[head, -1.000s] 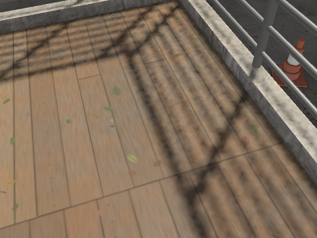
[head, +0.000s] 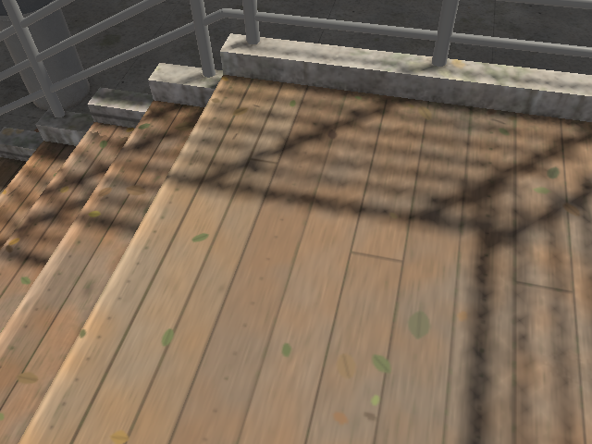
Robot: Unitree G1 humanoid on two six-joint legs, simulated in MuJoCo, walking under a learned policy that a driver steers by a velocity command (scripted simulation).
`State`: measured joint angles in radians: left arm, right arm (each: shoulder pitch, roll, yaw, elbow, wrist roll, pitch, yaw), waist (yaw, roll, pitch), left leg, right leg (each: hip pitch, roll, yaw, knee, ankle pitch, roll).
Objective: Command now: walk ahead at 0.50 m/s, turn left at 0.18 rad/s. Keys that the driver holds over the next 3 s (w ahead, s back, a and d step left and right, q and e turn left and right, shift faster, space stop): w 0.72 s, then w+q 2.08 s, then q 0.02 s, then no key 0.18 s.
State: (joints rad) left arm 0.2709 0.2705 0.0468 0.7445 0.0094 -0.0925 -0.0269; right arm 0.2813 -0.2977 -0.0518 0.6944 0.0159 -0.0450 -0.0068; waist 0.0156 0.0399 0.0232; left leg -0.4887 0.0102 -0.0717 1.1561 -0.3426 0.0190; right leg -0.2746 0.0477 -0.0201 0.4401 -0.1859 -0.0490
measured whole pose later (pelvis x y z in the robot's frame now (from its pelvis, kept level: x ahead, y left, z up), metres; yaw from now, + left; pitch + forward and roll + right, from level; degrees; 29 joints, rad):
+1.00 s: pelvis +0.54 +0.00 +0.00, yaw +6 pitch +1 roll +0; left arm 0.17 0.26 0.04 0.74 0.01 -0.08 -0.02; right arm 0.33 -0.30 -0.06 0.84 0.03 -0.05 0.00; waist -0.02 0.03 0.04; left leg -0.42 0.03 -0.05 1.14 -0.38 0.02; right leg -0.33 -0.01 -0.08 0.48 -0.17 -0.03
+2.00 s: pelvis +1.05 +0.19 +0.00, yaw +41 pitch +0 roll +0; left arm 0.22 0.28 0.04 0.73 0.04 -0.04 0.01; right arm 0.33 -0.33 -0.08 0.75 -0.02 -0.01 0.02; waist -0.02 0.04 0.02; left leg -0.33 -0.09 -0.10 1.06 -0.39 0.08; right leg -0.29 0.00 -0.06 0.49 -0.19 -0.03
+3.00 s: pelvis +1.35 +0.54 -0.16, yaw +74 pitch +3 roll +1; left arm 0.17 0.18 -0.03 0.77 0.09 -0.05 -0.10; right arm 0.60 -0.22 0.06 0.86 -0.02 -0.07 0.08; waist -0.12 -0.05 -0.05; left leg -0.38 -0.21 -0.17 1.68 -0.89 0.02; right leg -0.25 -0.05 -0.06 0.26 -0.07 -0.02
